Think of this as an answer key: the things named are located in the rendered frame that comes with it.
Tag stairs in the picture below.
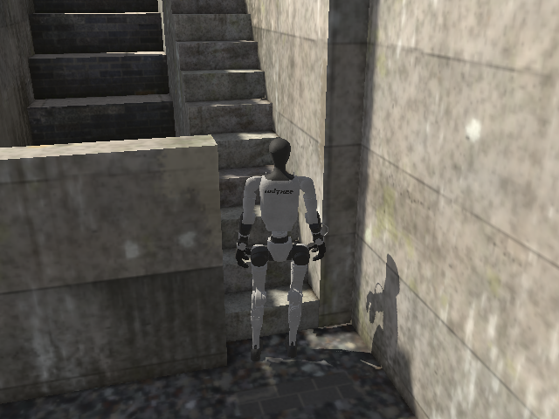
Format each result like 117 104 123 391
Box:
157 0 320 342

